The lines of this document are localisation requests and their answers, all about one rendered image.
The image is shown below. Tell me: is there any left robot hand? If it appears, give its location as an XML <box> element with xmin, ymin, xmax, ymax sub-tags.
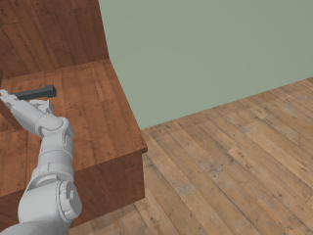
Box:
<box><xmin>0</xmin><ymin>89</ymin><xmax>54</xmax><ymax>135</ymax></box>

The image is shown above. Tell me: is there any robot left upper arm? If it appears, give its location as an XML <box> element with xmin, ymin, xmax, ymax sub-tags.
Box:
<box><xmin>0</xmin><ymin>179</ymin><xmax>82</xmax><ymax>235</ymax></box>

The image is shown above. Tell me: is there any counter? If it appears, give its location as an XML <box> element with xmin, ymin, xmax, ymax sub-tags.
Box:
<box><xmin>0</xmin><ymin>0</ymin><xmax>148</xmax><ymax>233</ymax></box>

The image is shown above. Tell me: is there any tap lever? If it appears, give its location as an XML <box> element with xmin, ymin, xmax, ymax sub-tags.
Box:
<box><xmin>10</xmin><ymin>84</ymin><xmax>57</xmax><ymax>101</ymax></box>

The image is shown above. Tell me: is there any robot left forearm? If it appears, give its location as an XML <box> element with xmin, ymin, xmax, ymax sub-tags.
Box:
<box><xmin>18</xmin><ymin>114</ymin><xmax>74</xmax><ymax>223</ymax></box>

